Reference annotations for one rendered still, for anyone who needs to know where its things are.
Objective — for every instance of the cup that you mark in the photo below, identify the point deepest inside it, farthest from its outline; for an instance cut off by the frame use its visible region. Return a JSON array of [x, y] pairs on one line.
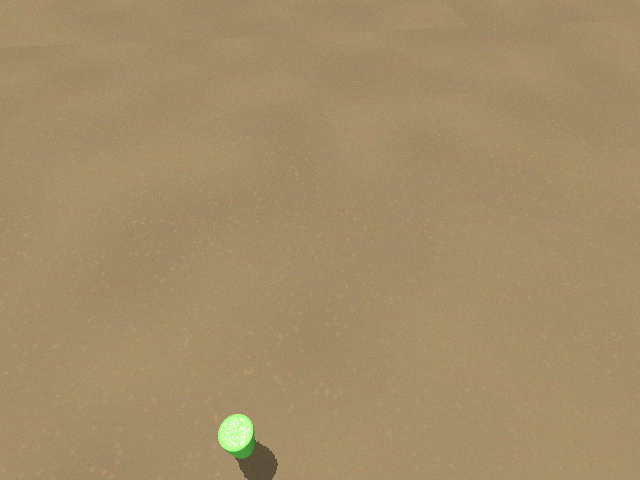
[[236, 435]]

